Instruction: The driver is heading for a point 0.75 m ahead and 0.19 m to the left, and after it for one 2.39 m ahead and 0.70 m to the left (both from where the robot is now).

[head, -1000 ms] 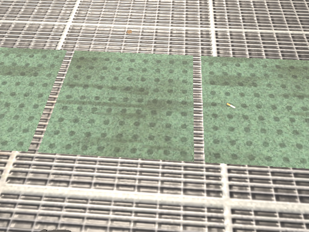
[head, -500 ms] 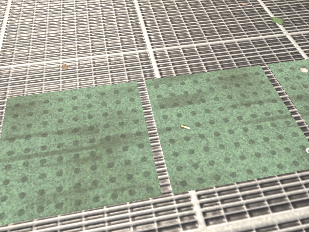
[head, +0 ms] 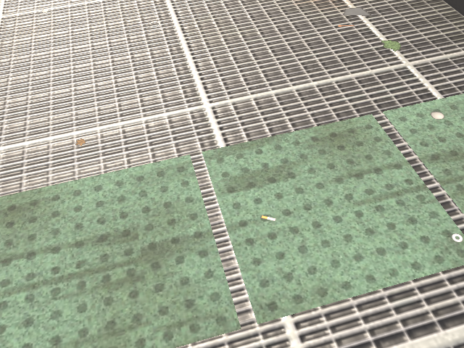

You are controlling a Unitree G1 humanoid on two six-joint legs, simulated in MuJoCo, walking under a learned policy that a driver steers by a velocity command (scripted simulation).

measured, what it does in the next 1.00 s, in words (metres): walks ahead: left foot, then right foot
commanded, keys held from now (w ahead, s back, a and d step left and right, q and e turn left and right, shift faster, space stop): w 0.70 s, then w+q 0.30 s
